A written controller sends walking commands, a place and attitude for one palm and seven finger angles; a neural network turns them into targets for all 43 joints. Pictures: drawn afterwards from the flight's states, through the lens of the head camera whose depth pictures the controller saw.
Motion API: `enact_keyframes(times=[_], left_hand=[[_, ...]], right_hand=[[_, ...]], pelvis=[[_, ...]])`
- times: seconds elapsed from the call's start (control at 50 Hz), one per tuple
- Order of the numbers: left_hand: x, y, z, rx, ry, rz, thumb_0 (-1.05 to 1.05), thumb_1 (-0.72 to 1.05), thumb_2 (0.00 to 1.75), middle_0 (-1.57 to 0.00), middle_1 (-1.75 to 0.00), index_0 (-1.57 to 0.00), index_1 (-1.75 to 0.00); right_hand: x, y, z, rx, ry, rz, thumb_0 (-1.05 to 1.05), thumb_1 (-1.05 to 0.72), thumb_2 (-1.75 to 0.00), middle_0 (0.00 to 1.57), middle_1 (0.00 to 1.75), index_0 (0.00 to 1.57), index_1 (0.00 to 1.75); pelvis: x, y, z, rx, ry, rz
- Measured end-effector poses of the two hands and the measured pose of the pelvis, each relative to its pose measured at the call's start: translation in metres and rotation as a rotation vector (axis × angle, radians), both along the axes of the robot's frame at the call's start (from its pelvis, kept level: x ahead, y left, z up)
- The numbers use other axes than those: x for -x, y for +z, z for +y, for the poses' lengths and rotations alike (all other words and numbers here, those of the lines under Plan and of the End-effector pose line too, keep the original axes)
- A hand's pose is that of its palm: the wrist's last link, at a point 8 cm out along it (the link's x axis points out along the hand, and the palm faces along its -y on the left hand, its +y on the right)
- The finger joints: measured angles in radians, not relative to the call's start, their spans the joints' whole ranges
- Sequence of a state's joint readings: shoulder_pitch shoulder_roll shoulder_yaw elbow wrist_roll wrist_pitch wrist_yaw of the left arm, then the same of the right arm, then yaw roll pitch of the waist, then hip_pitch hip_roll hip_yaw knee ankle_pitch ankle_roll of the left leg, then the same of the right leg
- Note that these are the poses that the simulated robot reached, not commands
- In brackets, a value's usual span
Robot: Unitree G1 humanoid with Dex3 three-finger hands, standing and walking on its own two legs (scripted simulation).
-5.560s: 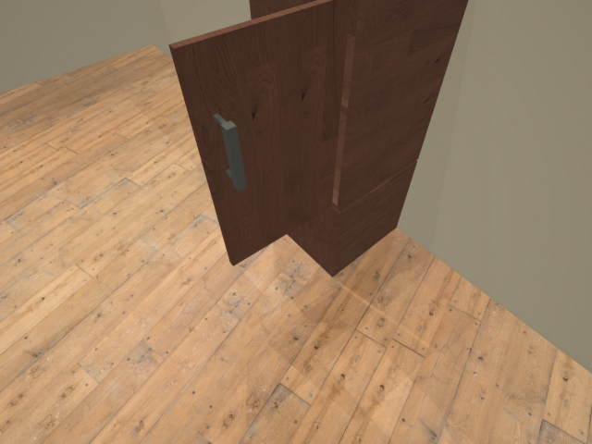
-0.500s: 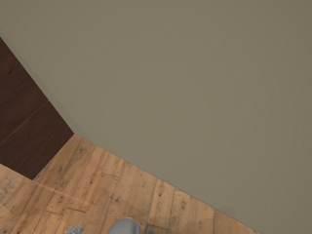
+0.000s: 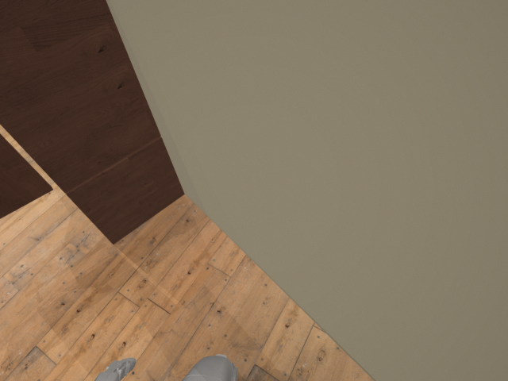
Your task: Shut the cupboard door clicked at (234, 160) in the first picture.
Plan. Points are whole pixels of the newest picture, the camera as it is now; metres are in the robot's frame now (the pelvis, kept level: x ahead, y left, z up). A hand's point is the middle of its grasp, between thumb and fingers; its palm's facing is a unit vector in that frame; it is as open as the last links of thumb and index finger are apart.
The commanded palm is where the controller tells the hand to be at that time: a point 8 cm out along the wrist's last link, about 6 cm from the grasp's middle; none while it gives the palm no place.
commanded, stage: turn to face it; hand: left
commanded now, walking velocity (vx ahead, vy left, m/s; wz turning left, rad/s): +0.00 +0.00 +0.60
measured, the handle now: out of the picture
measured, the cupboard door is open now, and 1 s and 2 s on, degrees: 87 87 87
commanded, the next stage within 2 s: take the last steps up to it in 1.06 s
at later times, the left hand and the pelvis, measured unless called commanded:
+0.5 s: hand out of the picture +0.02 +0.22 -0.15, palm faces +0.34 -0.89 -0.30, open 7.4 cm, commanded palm none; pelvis +0.00 -0.03 +0.00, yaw +19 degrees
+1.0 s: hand out of the picture -0.06 +0.17 -0.17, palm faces +0.59 -0.77 -0.24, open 7.4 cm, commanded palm none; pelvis +0.01 -0.03 +0.00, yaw +35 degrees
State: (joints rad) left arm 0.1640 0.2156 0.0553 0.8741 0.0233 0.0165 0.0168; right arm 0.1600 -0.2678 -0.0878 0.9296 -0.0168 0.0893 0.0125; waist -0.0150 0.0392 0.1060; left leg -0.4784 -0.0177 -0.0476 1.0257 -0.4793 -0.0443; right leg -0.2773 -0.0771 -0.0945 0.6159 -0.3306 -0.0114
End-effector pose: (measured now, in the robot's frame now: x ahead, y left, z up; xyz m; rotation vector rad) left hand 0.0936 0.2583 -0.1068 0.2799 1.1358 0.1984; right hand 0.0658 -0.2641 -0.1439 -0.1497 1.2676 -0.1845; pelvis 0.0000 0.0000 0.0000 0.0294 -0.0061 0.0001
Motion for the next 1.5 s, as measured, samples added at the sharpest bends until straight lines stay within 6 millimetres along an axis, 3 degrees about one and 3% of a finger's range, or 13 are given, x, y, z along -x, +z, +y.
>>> enact_keyframes(times=[0.16,0.3,0.46,0.54,0.64,0.76,0.84,0.98,1.12,1.2,1.36,1.44,1.5], left_hand=[[0.052,-0.007,-0.015,0.067,0.119,0.067,0.01,0.91,0.90,-0.20,-0.30,-0.20,-0.30],[0.097,-0.037,0.004,0.099,0.257,0.123,0.01,0.91,0.90,-0.20,-0.30,-0.20,-0.30],[0.100,-0.015,0.004,0.046,0.351,0.064,0.01,0.91,0.90,-0.20,-0.30,-0.20,-0.30],[0.103,-0.009,-0.008,0.000,0.379,0.015,0.01,0.91,0.90,-0.20,-0.30,-0.20,-0.30],[0.123,-0.002,-0.033,0.019,0.445,0.042,0.01,0.91,0.90,-0.20,-0.30,-0.20,-0.30],[0.150,-0.012,-0.055,0.096,0.523,0.080,0.01,0.91,0.90,-0.20,-0.30,-0.20,-0.30],[0.175,-0.035,-0.055,0.144,0.599,0.101,0.01,0.90,0.90,-0.20,-0.30,-0.20,-0.30],[0.186,-0.033,-0.051,0.133,0.679,0.125,0.01,0.91,0.90,-0.20,-0.30,-0.20,-0.30],[0.176,-0.022,-0.062,0.068,0.691,0.063,0.01,0.91,0.90,-0.20,-0.30,-0.20,-0.30],[0.181,-0.016,-0.079,0.084,0.718,0.071,0.01,0.91,0.90,-0.20,-0.30,-0.20,-0.30],[0.209,-0.026,-0.097,0.183,0.802,0.096,0.01,0.91,0.90,-0.20,-0.30,-0.20,-0.30],[0.229,-0.042,-0.090,0.219,0.846,0.149,0.01,0.91,0.90,-0.20,-0.30,-0.20,-0.30],[0.224,-0.037,-0.075,0.214,0.845,0.163,0.01,0.91,0.90,-0.20,-0.30,-0.20,-0.30]], right_hand=[[-0.049,0.021,0.008,0.000,0.132,-0.042,0.00,-0.91,-0.90,0.19,0.30,0.20,0.30],[-0.093,0.020,0.035,0.041,0.288,-0.129,0.00,-0.91,-0.90,0.20,0.30,0.20,0.30],[-0.094,0.013,0.032,0.021,0.377,-0.061,0.00,-0.91,-0.90,0.20,0.30,0.20,0.30],[-0.104,-0.002,0.020,-0.005,0.398,-0.033,0.00,-0.91,-0.90,0.20,0.30,0.21,0.30],[-0.124,0.005,0.019,-0.008,0.443,-0.014,0.00,-0.91,-0.90,0.20,0.30,0.20,0.30],[-0.151,0.020,0.046,-0.009,0.538,-0.043,0.00,-0.91,-0.90,0.19,0.30,0.20,0.30],[-0.169,0.018,0.073,0.009,0.622,-0.108,0.00,-0.91,-0.90,0.20,0.30,0.20,0.30],[-0.168,0.020,0.088,0.020,0.702,-0.092,0.00,-0.91,-0.90,0.20,0.30,0.20,0.30],[-0.169,0.000,0.075,-0.027,0.704,-0.030,0.00,-0.91,-0.90,0.20,0.30,0.21,0.30],[-0.172,0.003,0.070,-0.015,0.708,0.004,0.00,-0.91,-0.90,0.20,0.30,0.20,0.30],[-0.178,0.022,0.094,0.012,0.788,-0.002,0.00,-0.91,-0.90,0.20,0.30,0.20,0.30],[-0.178,0.018,0.109,0.037,0.822,-0.040,0.00,-0.91,-0.90,0.20,0.30,0.20,0.30],[-0.168,0.020,0.110,0.043,0.814,-0.017,0.00,-0.91,-0.90,0.20,0.30,0.20,0.30]], pelvis=[[-0.002,0.011,-0.006,-0.026,0.106,0.004],[0.001,-0.008,0.003,0.006,0.204,0.007],[-0.001,0.000,-0.017,0.024,0.304,0.010],[-0.006,-0.007,-0.034,0.012,0.359,0.014],[-0.010,0.003,-0.039,-0.003,0.429,0.001],[-0.014,0.009,-0.036,-0.017,0.497,0.012],[-0.012,-0.005,-0.025,0.023,0.548,0.013],[-0.011,0.000,-0.032,0.022,0.603,0.003],[-0.024,-0.005,-0.049,0.013,0.643,0.006],[-0.026,0.002,-0.050,0.011,0.677,-0.009],[-0.027,0.008,-0.031,0.005,0.730,0.003],[-0.025,-0.003,-0.015,0.022,0.748,0.003],[-0.030,0.003,-0.006,0.023,0.753,0.005]])
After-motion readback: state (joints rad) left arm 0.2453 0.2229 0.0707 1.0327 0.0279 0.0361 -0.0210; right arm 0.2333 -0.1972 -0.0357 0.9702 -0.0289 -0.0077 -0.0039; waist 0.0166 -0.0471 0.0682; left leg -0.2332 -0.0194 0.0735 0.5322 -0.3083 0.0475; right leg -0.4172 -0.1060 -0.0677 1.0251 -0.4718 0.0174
